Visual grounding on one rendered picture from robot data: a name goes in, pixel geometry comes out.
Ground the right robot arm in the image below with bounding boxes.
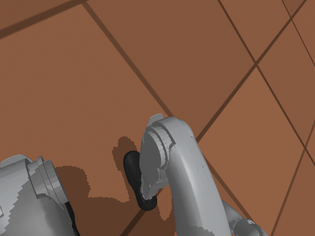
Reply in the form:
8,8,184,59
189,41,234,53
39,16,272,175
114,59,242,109
233,218,268,236

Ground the right robot hand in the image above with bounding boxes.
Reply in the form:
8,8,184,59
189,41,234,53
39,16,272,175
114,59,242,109
222,200,244,235

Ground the left robot foot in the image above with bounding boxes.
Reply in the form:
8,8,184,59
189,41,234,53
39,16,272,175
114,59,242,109
65,201,80,236

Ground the right robot foot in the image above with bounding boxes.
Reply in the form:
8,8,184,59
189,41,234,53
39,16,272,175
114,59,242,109
123,150,157,211

